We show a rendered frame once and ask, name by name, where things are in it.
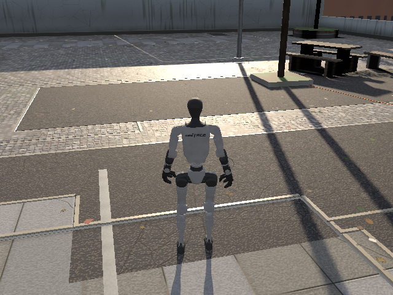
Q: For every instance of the right robot shin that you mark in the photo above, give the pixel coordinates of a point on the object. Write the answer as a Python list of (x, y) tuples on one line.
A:
[(209, 221)]

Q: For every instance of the robot shin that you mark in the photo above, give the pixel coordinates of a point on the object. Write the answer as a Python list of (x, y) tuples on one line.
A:
[(180, 226), (209, 221)]

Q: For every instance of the left robot upper arm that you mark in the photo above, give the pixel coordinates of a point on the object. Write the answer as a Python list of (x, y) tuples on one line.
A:
[(173, 141)]

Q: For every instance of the left robot hand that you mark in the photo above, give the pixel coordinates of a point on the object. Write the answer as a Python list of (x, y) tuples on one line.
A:
[(170, 174)]

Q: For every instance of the left robot shin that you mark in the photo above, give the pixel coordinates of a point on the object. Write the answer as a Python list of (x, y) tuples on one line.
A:
[(180, 226)]

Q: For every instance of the left robot forearm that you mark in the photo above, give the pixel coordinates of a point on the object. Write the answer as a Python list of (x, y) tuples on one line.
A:
[(168, 163)]

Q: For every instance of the right robot forearm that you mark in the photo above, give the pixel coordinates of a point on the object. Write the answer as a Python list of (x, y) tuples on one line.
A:
[(225, 164)]

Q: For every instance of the right robot upper arm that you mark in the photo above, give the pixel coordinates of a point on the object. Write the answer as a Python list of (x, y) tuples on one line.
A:
[(215, 130)]

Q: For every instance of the right robot hand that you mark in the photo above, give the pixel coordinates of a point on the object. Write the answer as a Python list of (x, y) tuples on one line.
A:
[(229, 178)]

